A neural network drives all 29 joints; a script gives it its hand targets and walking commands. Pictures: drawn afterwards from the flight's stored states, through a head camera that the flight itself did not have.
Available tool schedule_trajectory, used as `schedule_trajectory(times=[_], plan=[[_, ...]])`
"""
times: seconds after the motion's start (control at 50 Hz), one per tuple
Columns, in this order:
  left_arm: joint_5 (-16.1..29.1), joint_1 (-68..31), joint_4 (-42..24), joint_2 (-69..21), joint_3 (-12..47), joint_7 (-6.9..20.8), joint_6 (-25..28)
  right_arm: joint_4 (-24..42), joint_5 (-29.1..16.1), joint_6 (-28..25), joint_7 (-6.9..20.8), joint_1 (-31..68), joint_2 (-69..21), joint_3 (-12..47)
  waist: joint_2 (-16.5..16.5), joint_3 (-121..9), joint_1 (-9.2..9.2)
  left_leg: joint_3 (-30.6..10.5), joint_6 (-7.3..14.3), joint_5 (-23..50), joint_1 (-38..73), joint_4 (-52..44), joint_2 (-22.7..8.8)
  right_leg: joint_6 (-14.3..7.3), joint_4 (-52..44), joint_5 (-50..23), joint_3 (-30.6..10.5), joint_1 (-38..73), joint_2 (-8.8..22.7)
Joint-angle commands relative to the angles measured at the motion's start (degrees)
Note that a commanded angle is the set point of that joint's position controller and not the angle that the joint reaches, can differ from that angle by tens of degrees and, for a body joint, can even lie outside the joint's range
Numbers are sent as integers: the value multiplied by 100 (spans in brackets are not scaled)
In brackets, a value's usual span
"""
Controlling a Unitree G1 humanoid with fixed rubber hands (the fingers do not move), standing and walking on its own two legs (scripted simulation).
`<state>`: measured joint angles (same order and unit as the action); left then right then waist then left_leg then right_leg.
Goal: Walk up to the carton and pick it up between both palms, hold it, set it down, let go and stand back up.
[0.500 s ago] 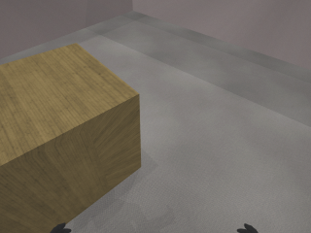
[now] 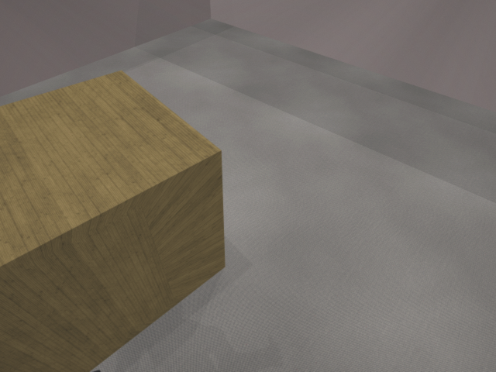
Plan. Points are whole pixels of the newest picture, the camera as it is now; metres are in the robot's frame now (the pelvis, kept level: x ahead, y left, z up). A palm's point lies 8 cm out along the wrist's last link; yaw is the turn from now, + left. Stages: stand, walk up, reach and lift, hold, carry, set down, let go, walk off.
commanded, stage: stand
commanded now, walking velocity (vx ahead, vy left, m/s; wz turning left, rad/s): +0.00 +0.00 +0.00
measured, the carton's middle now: out of the picture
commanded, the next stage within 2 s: none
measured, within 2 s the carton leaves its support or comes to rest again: neither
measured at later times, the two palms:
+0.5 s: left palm out of the picture +0.06 +0.28 -0.12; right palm out of the picture +0.08 -0.28 -0.11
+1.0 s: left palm out of the picture +0.05 +0.27 -0.12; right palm out of the picture +0.06 -0.28 -0.12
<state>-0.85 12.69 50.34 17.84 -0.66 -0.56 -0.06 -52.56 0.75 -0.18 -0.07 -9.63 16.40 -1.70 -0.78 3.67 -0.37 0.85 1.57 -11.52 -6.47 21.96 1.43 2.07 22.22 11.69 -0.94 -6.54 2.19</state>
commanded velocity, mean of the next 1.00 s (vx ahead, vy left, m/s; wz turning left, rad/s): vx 0.00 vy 0.00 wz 0.00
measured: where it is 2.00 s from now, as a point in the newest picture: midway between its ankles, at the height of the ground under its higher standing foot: outside the picture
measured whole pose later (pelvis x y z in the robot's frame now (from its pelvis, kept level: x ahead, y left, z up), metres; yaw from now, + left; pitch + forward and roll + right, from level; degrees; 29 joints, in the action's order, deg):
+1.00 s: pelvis +0.00 +0.00 +0.00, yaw +0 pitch -4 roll +0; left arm -0.9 13.3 56.0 17.0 -0.2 -1.1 0.2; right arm -58.3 0.5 -0.3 -0.7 -9.9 16.0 -1.7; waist -0.6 3.3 -0.3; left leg 1.1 1.4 -9.8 -5.9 19.3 1.3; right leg 2.0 20.0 10.0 -1.2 -6.3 2.1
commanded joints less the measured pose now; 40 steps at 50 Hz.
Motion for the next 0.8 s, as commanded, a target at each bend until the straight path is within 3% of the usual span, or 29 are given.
schedule_trajectory(times=[0.0, 0.78], plan=[[2, -43, -263, 822, -193, -42, 99, 235, -2, -94, -41, 170, 896, -184, 81, -161, 2, -654, 173, 396, -109, -550, -722, -255, -370, -505, -383, -99, 426], [0, 83, 253, 745, -132, -83, 103, -268, -21, -84, -87, 81, 853, -158, 60, -83, 12, -634, 153, 233, -53, -723, -742, -255, -552, -442, -418, -181, 446]])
